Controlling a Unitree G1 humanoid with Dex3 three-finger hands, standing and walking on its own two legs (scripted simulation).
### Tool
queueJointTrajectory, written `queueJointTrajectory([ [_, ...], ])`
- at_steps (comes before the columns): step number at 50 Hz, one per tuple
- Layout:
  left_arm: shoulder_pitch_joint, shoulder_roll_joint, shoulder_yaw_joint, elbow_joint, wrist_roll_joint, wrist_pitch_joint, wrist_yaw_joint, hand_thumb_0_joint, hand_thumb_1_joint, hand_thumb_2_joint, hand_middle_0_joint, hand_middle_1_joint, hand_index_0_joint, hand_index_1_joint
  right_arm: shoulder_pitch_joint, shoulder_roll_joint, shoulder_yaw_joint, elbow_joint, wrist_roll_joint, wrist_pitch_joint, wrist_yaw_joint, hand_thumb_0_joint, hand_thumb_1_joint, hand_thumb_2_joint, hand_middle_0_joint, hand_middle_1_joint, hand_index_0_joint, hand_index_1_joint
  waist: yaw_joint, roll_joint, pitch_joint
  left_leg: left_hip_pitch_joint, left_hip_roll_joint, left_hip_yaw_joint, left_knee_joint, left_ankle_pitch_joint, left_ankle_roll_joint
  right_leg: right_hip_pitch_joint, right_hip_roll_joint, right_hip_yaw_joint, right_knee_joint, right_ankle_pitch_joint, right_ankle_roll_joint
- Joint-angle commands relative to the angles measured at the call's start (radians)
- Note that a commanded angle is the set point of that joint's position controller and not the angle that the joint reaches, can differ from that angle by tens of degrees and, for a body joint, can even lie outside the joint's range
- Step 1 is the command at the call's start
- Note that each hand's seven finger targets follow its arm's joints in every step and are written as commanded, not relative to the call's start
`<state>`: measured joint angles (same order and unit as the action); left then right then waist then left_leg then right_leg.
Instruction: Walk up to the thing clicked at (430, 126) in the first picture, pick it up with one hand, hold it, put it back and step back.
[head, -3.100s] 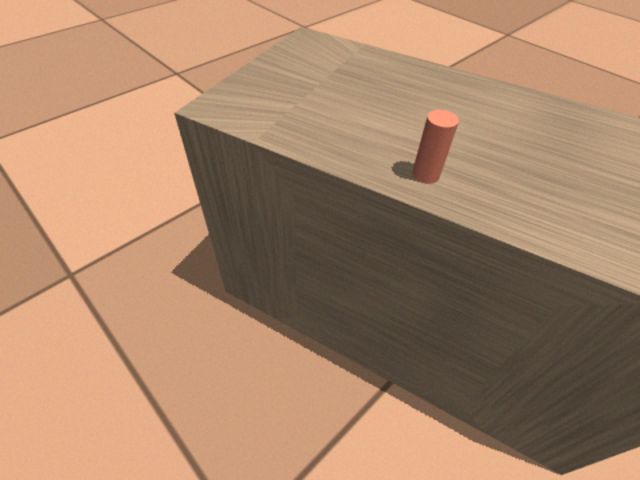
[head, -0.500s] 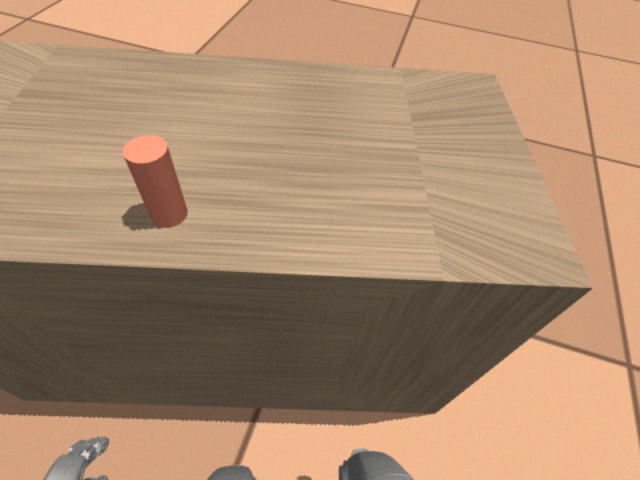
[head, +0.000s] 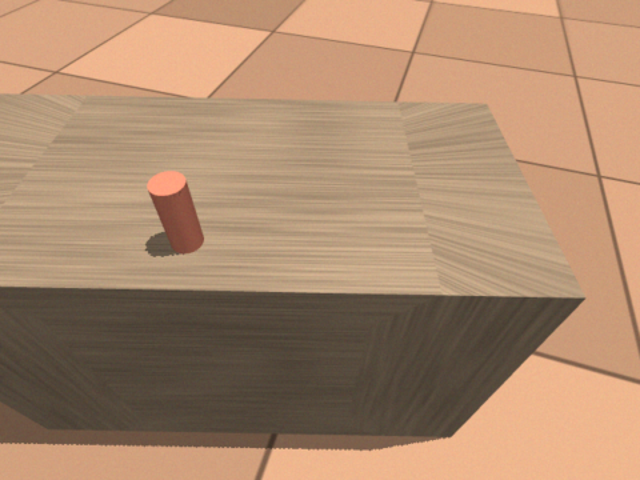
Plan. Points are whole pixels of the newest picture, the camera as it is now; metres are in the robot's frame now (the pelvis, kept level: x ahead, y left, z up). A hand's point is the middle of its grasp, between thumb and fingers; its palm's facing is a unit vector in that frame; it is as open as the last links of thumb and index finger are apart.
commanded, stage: walk up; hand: left
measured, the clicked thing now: (178, 214) +0.48 +0.23 +0.04
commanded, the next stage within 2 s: stand in 1.12 s
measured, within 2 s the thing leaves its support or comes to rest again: neither
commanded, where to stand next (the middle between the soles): +0.07 +0.02 m, yaw +1 degrees
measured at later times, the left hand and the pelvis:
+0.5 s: hand out of the picture +0.12 +0.26 -0.15, palm faces -0.01 -0.95 -0.32, open 7.4 cm; pelvis +0.02 +0.01 +0.01, yaw +0 degrees
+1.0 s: hand out of the picture +0.11 +0.26 -0.15, palm faces -0.02 -0.94 -0.33, open 7.4 cm; pelvis +0.02 +0.01 +0.01, yaw +0 degrees
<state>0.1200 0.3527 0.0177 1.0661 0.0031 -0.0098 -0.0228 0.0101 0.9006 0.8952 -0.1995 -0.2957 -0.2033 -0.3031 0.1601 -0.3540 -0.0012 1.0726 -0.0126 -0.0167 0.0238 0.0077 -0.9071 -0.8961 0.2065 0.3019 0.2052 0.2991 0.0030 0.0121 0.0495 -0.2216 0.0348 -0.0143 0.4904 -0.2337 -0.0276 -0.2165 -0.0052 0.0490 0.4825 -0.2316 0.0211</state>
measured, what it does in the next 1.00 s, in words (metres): stands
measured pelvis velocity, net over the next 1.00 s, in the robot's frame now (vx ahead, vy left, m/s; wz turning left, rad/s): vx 0.02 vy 0.01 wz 0.00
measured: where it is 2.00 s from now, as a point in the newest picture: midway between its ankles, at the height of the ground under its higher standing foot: outside the picture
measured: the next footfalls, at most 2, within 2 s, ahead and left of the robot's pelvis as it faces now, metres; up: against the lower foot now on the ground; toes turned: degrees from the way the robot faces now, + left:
none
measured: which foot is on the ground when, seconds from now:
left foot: down 0.00-1.00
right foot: down 0.00-1.00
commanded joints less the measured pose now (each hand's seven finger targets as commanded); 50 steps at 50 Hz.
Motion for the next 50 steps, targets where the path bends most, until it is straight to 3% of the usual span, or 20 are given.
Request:
queueJointTrajectory([
  [1, -0.068, 0.207, 0.046, -0.042, -0.002, -0.03, 0.019, 0.0, 0.9, 0.9, -0.2, -0.3, -0.2, -0.3, -0.07, -0.229, -0.044, -0.048, 0.001, -0.032, -0.018, 0.0, -0.9, -0.9, 0.2, 0.3, 0.2, 0.3, 0.01, 0.001, -0.069, -0.004, 0.096, -0.116, -0.165, 0.003, 0.061, 0.058, -0.077, 0.083, -0.117, 0.027, -0.059],
  [3, -0.067, 0.203, 0.042, -0.031, -0.005, -0.029, 0.021, 0.0, 0.9, 0.9, -0.2, -0.3, -0.2, -0.3, -0.08, -0.227, -0.045, -0.039, 0.003, -0.035, -0.022, 0.0, -0.9, -0.9, 0.2, 0.3, 0.2, 0.3, 0.011, 0.008, -0.093, 0.029, 0.099, -0.103, -0.162, 0.118, 0.059, 0.08, -0.079, 0.068, -0.108, 0.132, -0.051],
  [6, -0.08, 0.204, 0.039, -0.018, -0.009, -0.027, 0.024, 0.0, 0.9, 0.9, -0.2, -0.3, -0.2, -0.3, -0.078, -0.219, -0.047, -0.029, 0.006, -0.035, -0.025, 0.0, -0.9, -0.9, 0.2, 0.3, 0.2, 0.3, 0.006, 0.011, -0.116, 0.07, 0.099, -0.085, -0.161, 0.221, 0.055, 0.107, -0.091, 0.064, -0.111, 0.202, -0.044],
  [11, -0.085, 0.2, 0.031, -0.002, -0.009, -0.022, 0.027, 0.0, 0.9, 0.9, -0.2, -0.3, -0.2, -0.3, -0.101, -0.212, -0.052, -0.024, 0.011, -0.028, -0.029, 0.0, -0.9, -0.9, 0.2, 0.3, 0.2, 0.3, 0.005, 0.017, -0.128, 0.121, 0.099, -0.062, -0.159, 0.281, 0.054, 0.114, -0.101, 0.056, -0.135, 0.248, -0.037],
  [19, -0.113, 0.199, 0.027, 0.018, -0.002, -0.021, 0.03, 0.0, 0.9, 0.9, -0.2, -0.3, -0.2, -0.3, -0.124, -0.207, -0.057, -0.009, 0.008, -0.018, -0.027, 0.0, -0.9, -0.9, 0.2, 0.3, 0.2, 0.3, -0.007, 0.004, -0.09, 0.111, 0.089, -0.057, -0.191, 0.208, 0.048, 0.109, -0.103, 0.057, -0.172, 0.216, -0.031],
  [30, -0.112, 0.2, 0.03, 0.025, 0.005, -0.026, 0.031, 0.0, 0.9, 0.9, -0.2, -0.3, -0.2, -0.3, -0.134, -0.206, -0.058, -0.004, 0.009, -0.014, -0.025, 0.0, -0.9, -0.9, 0.2, 0.3, 0.2, 0.3, -0.01, -0.014, -0.125, 0.152, 0.089, -0.049, -0.194, 0.232, 0.049, 0.137, -0.111, 0.049, -0.188, 0.253, -0.029],
  [50, -0.092, 0.204, 0.036, 0.022, 0.009, -0.02, 0.033, 0.0, 0.9, 0.9, -0.2, -0.3, -0.2, -0.3, -0.118, -0.2, -0.054, 0.005, 0.007, -0.01, -0.025, 0.0, -0.9, -0.9, 0.2, 0.3, 0.2, 0.3, -0.006, -0.005, -0.082, 0.118, 0.081, -0.057, -0.215, 0.155, 0.049, 0.129, -0.1, 0.042, -0.193, 0.18, -0.03],
])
